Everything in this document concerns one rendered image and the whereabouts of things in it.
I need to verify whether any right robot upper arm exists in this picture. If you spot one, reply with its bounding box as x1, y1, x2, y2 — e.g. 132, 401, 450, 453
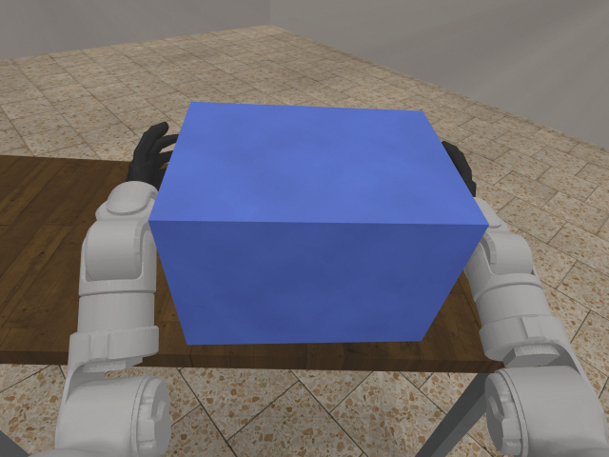
484, 366, 609, 457

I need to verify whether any robot left forearm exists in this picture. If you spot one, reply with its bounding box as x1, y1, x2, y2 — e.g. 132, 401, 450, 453
54, 181, 159, 449

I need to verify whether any robot right forearm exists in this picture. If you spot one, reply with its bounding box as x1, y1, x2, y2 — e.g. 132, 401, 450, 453
463, 197, 609, 444

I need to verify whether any carton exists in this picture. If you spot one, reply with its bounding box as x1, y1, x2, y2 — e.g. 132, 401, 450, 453
148, 102, 489, 345

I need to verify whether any left robot upper arm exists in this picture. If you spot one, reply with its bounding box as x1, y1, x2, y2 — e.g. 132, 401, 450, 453
29, 375, 171, 457

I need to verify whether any robot right hand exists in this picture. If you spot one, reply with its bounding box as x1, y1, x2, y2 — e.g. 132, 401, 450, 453
442, 141, 477, 197

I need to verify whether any table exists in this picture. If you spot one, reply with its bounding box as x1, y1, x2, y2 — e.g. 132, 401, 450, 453
0, 155, 540, 457

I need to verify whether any robot left hand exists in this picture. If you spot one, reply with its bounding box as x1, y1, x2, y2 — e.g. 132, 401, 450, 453
126, 122, 179, 191

